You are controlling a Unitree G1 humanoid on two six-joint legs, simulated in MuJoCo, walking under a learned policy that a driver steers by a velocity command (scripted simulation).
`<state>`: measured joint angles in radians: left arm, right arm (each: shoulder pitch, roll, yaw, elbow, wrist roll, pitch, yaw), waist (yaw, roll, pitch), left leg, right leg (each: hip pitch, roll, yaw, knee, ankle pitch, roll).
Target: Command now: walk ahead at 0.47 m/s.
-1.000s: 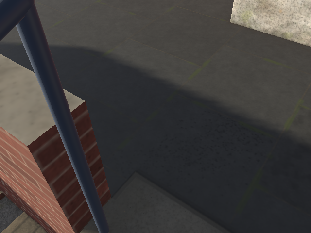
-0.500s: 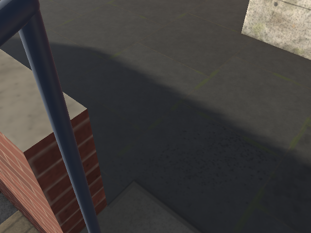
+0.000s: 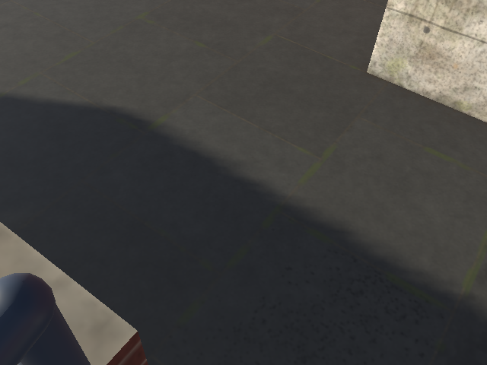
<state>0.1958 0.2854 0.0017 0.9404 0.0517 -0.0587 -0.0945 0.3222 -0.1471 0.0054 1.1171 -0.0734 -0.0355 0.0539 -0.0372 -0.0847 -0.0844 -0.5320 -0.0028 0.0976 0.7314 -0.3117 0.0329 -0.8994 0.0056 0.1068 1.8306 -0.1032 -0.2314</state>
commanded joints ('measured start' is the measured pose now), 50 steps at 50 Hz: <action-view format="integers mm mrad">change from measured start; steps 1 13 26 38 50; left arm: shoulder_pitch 76 -17 307 403 169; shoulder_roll -104 -56 3 5 17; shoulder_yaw -42 6 15 70 89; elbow -36 -133 48 56 -35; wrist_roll -3 32 -36 -57 -120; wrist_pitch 17 105 -77 -20 -52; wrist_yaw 3 66 101 131 97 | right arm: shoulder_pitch -245 -10 -291 -574 -86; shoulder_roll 30 -167 -123 -69 -156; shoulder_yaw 14 -70 -63 -59 -99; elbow -99 -60 -332 -416 -269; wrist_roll -23 -17 153 108 98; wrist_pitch -73 -96 -68 -42 -62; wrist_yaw -11 21 -46 -14 -37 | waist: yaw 188 23 49 144 -64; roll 146 185 28 25 179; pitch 69 160 33 261 -101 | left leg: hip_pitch -82 668 -229 -223 717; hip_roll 166 368 86 91 366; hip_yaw -196 -134 -197 -36 -586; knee -498 -494 563 -71 -459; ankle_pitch -26 313 162 375 -39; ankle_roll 150 120 94 17 231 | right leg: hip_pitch -31 29 836 893 177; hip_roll -55 -143 -274 -209 -31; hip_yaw -12 -107 223 -82 42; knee -76 -1117 -1652 -1719 -315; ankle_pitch -17 -22 -44 251 -264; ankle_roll -32 204 31 75 168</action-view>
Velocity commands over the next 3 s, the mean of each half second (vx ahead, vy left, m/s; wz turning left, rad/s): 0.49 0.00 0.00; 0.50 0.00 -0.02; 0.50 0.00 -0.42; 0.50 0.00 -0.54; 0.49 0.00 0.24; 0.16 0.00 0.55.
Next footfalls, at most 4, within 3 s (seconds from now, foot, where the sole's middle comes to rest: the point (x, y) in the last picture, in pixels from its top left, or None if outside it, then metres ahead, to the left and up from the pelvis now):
0.34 right None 0.31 -0.18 -0.74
0.92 left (226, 287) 0.72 0.02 -0.74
1.48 right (306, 211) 1.00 -0.25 -0.74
1.96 left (274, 143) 1.32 -0.16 -0.74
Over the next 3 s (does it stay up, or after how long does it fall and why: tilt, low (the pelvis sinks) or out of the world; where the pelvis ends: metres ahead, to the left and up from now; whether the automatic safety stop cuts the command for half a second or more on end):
stays up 1.50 -0.32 0.02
